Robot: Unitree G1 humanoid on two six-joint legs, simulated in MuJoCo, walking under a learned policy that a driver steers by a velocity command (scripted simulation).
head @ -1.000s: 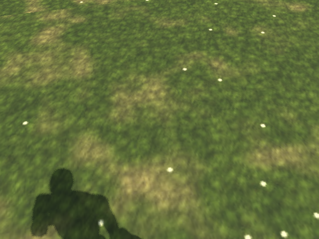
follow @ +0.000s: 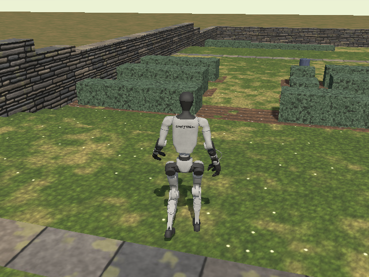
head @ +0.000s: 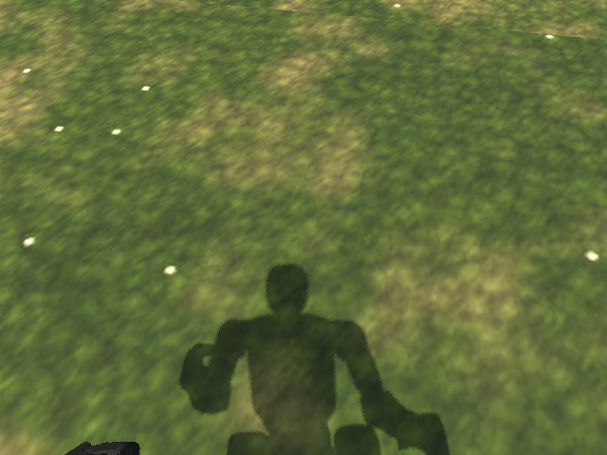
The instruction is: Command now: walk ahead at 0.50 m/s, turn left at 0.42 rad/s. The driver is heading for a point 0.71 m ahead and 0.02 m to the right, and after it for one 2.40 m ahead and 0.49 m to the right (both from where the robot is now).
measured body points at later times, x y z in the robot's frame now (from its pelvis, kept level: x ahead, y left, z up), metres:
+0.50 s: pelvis +0.24 +0.06 +0.01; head +0.26 +0.07 +0.46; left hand +0.25 +0.34 -0.12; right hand +0.44 -0.18 -0.08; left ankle +0.29 +0.15 -0.72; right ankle +0.12 -0.10 -0.65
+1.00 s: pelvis +0.48 +0.03 +0.00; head +0.53 +0.02 +0.44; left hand +0.69 +0.27 -0.09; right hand +0.53 -0.25 -0.13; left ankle +0.34 +0.17 -0.64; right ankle +0.59 -0.05 -0.72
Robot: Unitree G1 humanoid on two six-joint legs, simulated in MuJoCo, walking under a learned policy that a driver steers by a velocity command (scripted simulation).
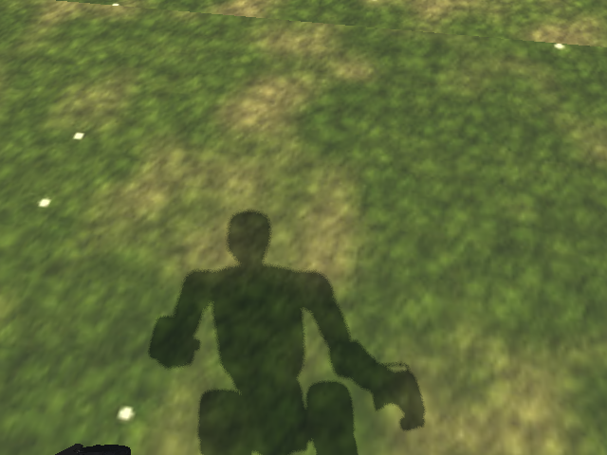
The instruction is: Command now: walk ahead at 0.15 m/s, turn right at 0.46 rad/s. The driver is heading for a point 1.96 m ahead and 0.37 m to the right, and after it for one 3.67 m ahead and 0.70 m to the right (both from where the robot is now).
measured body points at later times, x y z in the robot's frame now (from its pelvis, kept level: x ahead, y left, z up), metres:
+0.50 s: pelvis +0.09 +0.04 +0.02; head +0.12 +0.06 +0.46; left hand +0.32 +0.27 -0.08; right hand +0.14 -0.27 -0.07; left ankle +0.14 +0.16 -0.72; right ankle +0.08 -0.07 -0.68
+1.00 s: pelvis +0.20 -0.05 +0.03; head +0.20 -0.07 +0.47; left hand +0.37 +0.17 -0.08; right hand +0.19 -0.35 -0.09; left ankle +0.29 +0.09 -0.65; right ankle +0.11 -0.11 -0.72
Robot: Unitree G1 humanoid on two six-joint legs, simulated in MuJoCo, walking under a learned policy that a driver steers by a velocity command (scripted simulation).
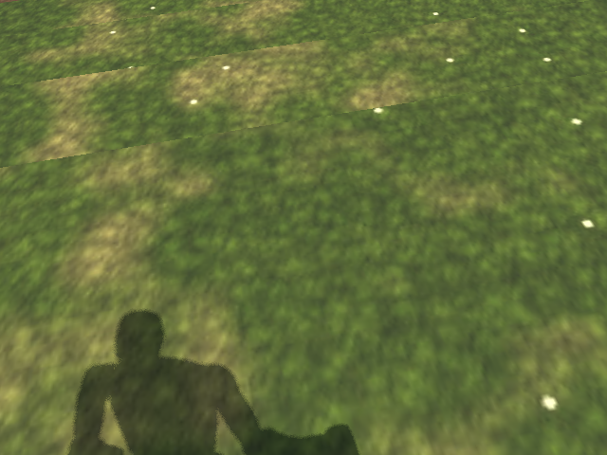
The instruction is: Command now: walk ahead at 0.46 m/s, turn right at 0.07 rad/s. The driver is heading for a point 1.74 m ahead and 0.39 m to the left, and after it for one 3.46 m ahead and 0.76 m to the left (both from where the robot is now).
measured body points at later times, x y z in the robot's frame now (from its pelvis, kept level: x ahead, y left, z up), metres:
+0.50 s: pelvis +0.27 +0.06 +0.00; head +0.30 +0.07 +0.45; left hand +0.39 +0.33 -0.12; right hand +0.35 -0.22 -0.12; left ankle +0.30 +0.14 -0.75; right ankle +0.30 -0.11 -0.67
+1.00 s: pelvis +0.55 -0.01 +0.00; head +0.58 -0.02 +0.44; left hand +0.64 +0.26 -0.11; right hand +0.66 -0.29 -0.13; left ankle +0.53 +0.15 -0.66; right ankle +0.58 -0.10 -0.75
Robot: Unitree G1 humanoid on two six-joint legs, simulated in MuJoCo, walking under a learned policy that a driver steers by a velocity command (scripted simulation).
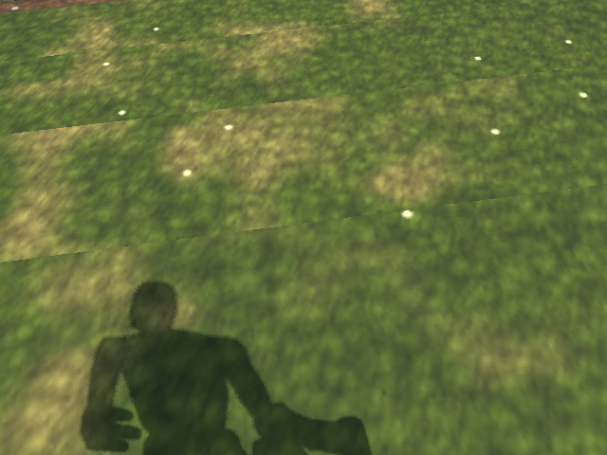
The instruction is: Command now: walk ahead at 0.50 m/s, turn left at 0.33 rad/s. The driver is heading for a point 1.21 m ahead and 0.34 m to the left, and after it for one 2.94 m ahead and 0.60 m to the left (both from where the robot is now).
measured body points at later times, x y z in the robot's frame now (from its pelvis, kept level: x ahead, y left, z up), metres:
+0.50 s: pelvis +0.28 +0.08 -0.01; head +0.31 +0.09 +0.44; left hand +0.32 +0.37 -0.12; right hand +0.47 -0.16 -0.11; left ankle +0.31 +0.15 -0.74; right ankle +0.23 -0.10 -0.65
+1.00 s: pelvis +0.57 +0.11 -0.01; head +0.59 +0.12 +0.44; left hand +0.56 +0.41 -0.11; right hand +0.77 -0.09 -0.13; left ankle +0.45 +0.20 -0.65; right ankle +0.65 +0.05 -0.74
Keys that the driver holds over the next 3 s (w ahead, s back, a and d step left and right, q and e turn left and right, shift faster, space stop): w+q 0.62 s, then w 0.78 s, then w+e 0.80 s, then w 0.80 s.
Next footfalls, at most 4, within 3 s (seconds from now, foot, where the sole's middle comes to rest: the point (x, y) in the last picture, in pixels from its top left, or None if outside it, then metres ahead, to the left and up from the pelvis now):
0.36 left None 0.35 0.16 -0.78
0.84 right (306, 365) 0.69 0.07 -0.78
1.36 left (170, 315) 0.83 0.41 -0.78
2.06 right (256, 211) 1.31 0.24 -0.93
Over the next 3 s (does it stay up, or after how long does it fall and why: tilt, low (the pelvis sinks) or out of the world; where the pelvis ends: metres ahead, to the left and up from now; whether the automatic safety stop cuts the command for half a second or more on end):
stays up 1.67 0.33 -0.17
